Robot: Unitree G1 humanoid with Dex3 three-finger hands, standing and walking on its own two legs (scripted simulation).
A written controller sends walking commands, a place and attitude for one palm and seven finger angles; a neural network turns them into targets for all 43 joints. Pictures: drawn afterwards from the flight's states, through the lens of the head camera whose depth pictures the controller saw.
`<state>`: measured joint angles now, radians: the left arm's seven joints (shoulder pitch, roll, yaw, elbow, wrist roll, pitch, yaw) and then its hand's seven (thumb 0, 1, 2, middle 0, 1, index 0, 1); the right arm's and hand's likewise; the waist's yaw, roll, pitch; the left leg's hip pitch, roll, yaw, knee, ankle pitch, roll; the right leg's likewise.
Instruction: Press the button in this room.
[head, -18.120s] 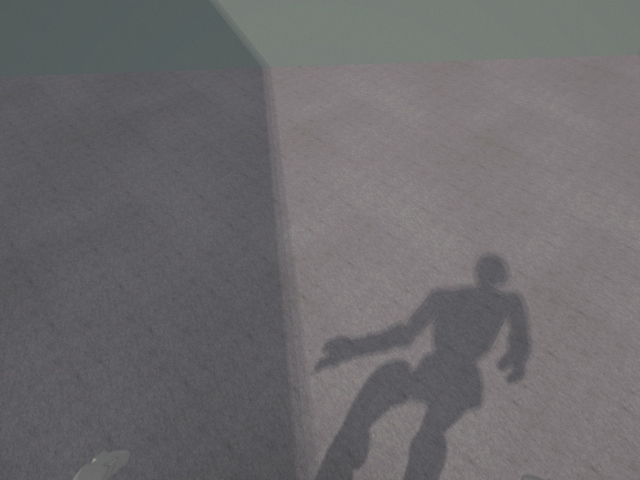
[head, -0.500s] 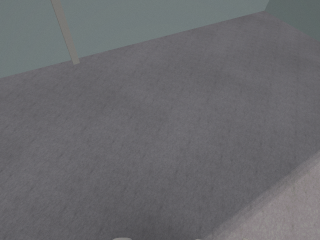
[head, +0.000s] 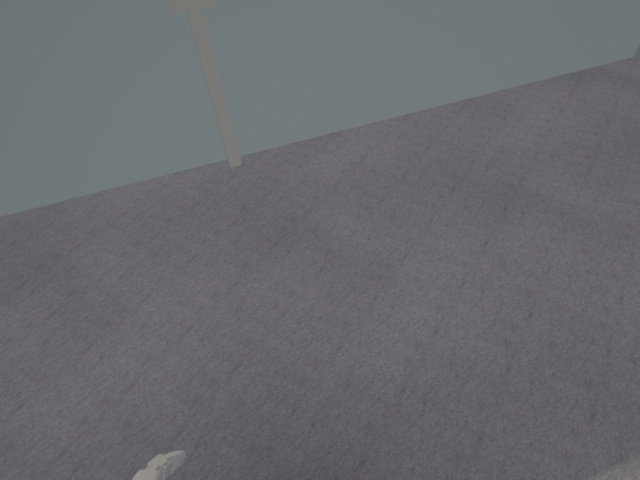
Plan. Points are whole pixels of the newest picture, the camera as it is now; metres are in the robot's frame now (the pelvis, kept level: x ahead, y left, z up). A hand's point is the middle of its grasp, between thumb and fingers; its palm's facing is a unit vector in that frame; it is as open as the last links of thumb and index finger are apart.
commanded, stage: turn or walk to find it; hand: left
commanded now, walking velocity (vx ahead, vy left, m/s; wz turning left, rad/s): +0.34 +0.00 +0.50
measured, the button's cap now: out of the picture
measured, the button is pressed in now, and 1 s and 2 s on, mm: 0 0 0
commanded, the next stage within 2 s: stand and wait in 1.02 s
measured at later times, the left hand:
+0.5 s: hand out of the picture +0.01 +0.17 -0.17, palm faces +0.34 -0.93 -0.15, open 7.4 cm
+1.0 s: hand (196, 283) +0.50 +0.28 -0.15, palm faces +0.18 -0.96 -0.24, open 7.4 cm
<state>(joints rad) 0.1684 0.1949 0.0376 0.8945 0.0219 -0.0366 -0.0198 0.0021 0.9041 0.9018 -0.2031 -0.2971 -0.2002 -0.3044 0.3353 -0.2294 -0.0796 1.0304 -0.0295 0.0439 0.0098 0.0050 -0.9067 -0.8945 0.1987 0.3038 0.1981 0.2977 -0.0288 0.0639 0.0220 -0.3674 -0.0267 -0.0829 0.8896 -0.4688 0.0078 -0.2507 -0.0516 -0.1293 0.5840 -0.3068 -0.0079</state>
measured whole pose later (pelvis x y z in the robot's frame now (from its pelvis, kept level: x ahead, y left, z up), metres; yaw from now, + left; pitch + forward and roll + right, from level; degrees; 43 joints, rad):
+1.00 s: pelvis +0.40 +0.07 -0.01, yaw +13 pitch -1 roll +2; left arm 0.08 0.19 0.05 0.95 0.03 -0.05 -0.03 0.00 0.91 0.90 -0.20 -0.30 -0.20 -0.30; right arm 0.43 -0.17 -0.06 1.13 -0.03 -0.05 -0.01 0.00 -0.91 -0.89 0.20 0.30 0.20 0.30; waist -0.05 0.03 0.07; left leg 0.00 0.03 0.11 0.55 -0.47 -0.01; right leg -0.42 -0.09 -0.13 0.59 -0.14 -0.01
